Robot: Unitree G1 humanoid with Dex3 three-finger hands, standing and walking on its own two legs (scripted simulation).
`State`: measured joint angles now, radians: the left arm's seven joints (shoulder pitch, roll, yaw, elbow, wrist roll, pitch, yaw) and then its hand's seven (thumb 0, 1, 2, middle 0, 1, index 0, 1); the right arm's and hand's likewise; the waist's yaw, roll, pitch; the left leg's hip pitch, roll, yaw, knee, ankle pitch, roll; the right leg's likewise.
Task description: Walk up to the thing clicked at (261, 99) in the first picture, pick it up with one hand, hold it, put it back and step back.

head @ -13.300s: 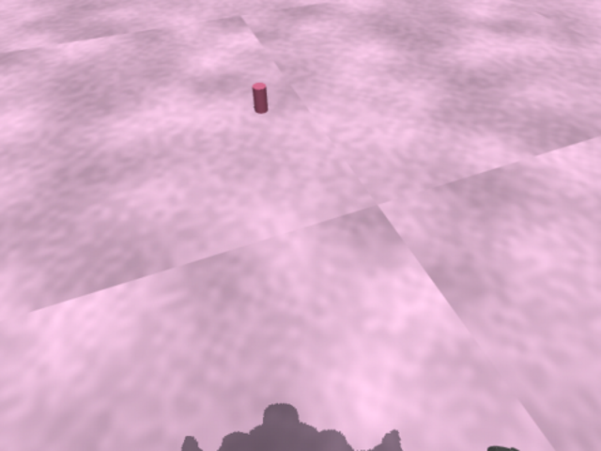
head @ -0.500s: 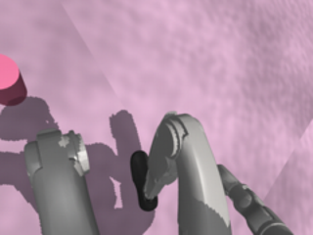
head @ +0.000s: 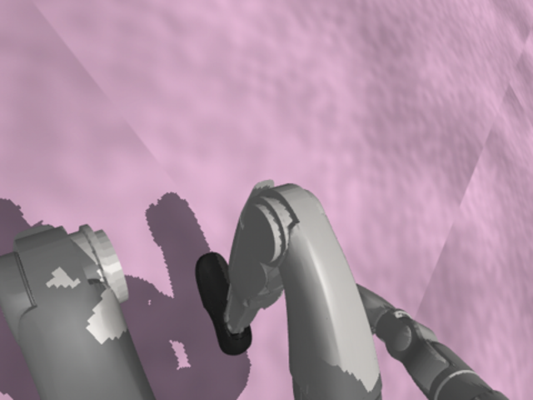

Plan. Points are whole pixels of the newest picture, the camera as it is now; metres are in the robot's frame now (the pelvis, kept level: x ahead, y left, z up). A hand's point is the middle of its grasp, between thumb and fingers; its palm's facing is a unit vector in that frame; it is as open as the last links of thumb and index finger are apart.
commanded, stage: close in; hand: left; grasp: from the side
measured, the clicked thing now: out of the picture +0.46 +0.29 -0.20
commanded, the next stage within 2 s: rest palm in 0.06 s
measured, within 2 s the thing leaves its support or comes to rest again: leaves its support in 1.28 s
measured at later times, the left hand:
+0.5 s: hand out of the picture +0.43 +0.30 -0.17, palm faces +0.39 -0.92 -0.02, open 14.5 cm
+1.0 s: hand out of the picture +0.45 +0.29 -0.17, palm faces +0.40 -0.91 -0.02, open 10.5 cm
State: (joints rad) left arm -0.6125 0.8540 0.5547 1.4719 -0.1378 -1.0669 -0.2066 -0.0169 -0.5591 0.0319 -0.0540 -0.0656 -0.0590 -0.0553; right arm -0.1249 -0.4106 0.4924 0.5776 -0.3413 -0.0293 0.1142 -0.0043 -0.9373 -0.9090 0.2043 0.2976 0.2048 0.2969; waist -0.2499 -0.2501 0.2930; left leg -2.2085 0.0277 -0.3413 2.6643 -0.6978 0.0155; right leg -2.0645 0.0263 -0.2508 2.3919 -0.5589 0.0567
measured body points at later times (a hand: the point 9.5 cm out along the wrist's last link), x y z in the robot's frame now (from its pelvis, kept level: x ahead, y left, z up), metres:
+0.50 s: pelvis +0.00 +0.00 +0.00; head +0.23 +0.18 +0.33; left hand +0.41 +0.35 -0.17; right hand +0.16 -0.25 -0.03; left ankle +0.09 +0.12 -0.25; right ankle +0.15 -0.12 -0.25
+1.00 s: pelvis +0.00 +0.00 +0.00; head +0.24 +0.18 +0.33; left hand +0.42 +0.34 -0.17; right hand +0.16 -0.25 -0.03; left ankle +0.09 +0.12 -0.25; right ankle +0.15 -0.12 -0.25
